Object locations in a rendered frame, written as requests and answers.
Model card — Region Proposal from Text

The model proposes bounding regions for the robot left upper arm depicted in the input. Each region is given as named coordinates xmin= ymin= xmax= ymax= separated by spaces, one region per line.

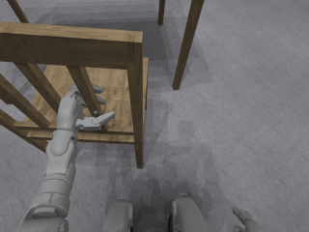
xmin=16 ymin=217 xmax=69 ymax=232

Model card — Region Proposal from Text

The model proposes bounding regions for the robot left thigh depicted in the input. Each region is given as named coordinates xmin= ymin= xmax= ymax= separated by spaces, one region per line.
xmin=99 ymin=201 xmax=133 ymax=232

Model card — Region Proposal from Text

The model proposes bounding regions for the robot left forearm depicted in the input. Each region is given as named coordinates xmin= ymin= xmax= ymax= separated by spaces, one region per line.
xmin=15 ymin=129 xmax=79 ymax=232

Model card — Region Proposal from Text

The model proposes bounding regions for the chair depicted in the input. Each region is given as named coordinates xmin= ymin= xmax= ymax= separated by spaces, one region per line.
xmin=0 ymin=21 xmax=149 ymax=169

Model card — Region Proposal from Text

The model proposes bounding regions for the right robot hand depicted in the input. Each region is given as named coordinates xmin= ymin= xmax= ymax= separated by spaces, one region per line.
xmin=232 ymin=207 xmax=264 ymax=232

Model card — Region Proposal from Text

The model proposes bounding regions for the left robot hand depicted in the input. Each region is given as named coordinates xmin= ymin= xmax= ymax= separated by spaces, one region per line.
xmin=57 ymin=83 xmax=116 ymax=134

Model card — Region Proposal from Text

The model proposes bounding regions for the right robot shin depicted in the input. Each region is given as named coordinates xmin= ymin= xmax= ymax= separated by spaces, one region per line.
xmin=172 ymin=193 xmax=188 ymax=232

